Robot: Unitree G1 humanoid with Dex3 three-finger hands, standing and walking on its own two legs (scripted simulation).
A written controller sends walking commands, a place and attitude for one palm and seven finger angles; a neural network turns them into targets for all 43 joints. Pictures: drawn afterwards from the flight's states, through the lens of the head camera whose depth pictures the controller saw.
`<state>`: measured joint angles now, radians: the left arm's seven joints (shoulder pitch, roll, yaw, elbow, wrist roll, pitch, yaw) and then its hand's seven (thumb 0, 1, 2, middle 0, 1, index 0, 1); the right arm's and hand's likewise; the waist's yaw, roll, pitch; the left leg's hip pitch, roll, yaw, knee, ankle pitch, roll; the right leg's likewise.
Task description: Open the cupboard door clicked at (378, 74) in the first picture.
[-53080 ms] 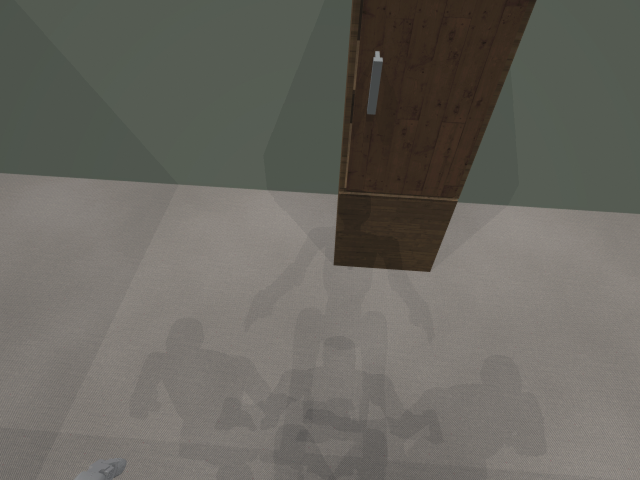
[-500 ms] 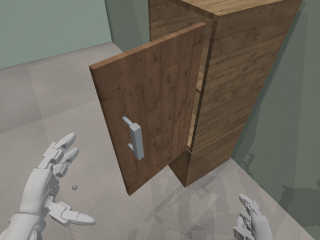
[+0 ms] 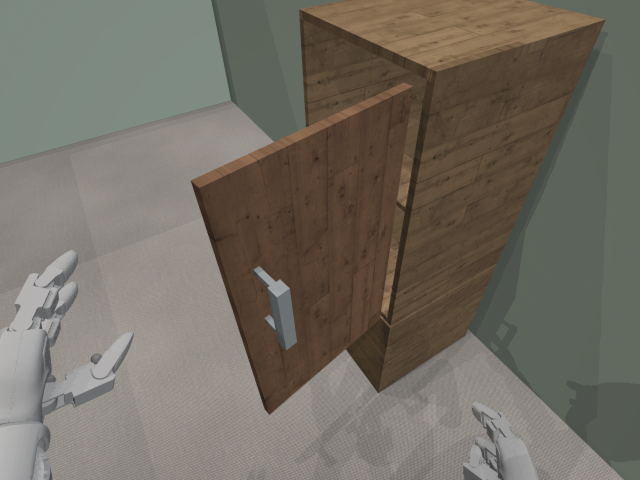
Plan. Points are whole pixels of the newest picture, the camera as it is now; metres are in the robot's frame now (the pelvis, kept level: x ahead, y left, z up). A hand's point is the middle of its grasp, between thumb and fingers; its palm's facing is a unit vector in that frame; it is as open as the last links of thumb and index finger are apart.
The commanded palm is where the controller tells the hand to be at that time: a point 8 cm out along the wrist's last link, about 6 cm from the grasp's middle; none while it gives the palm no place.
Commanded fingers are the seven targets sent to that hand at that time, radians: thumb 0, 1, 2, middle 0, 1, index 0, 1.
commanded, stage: draw the hand back to the body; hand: left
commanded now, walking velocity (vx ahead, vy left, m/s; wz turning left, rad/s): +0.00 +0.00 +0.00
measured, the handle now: (274, 308) +0.34 +0.11 +0.02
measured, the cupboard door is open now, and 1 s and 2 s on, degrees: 100 100 100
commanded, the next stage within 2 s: step back with the hand held close in 0.50 s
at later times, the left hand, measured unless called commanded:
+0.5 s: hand (96, 357) +0.18 +0.24 +0.15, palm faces +0.45 -0.80 -0.41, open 7.4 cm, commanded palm +0.14 +0.28 +0.16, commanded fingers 0.00 0.90 0.90 -0.20 -0.30 -0.20 -0.30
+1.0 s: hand (78, 376) +0.17 +0.25 +0.14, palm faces +0.34 -0.79 -0.51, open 7.4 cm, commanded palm +0.11 +0.29 +0.17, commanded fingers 0.00 0.90 0.90 -0.20 -0.30 -0.20 -0.30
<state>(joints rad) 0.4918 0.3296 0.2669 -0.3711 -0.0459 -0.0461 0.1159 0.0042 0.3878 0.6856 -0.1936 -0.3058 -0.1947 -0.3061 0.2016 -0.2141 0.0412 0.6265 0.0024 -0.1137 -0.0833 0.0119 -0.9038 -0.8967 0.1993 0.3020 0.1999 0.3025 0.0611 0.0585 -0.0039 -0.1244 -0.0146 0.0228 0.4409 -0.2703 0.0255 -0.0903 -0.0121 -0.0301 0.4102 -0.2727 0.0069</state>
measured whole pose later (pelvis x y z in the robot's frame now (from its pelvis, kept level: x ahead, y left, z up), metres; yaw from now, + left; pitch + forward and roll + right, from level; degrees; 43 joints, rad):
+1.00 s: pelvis -0.04 -0.01 +0.00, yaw -1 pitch +0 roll -1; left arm 0.57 0.41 0.37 -0.45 -0.05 -0.12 0.12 0.02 0.89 0.90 -0.22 -0.31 -0.22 -0.31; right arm 0.16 -0.24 -0.02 0.57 0.02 0.01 -0.10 0.01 -0.91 -0.90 0.20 0.30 0.20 0.30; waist 0.01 0.03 0.02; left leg -0.25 0.01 0.03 0.45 -0.21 0.01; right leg -0.22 0.01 -0.02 0.41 -0.20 0.00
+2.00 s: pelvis -0.21 +0.00 -0.02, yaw -2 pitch +1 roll -1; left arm 0.50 0.47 0.42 -0.52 -0.06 -0.19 0.12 0.02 0.88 0.90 -0.22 -0.31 -0.22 -0.31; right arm 0.16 -0.17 0.01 0.65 0.01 -0.10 -0.08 0.01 -0.90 -0.90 0.20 0.30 0.20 0.30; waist 0.00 -0.04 0.00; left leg -0.44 -0.01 0.04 0.51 -0.08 0.05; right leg -0.17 0.04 0.03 0.63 -0.45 0.01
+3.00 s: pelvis -0.29 +0.02 -0.01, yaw +0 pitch -1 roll +0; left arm 0.23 0.28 0.05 0.61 0.03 0.04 -0.01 0.01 0.90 0.90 -0.20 -0.30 -0.20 -0.30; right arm 0.13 -0.30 -0.01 0.87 -0.02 -0.02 0.00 0.01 -0.91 -0.90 0.20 0.30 0.20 0.30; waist -0.02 0.03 0.01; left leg -0.34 -0.01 0.01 0.56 -0.21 0.02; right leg -0.30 -0.02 -0.06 0.59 -0.28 -0.02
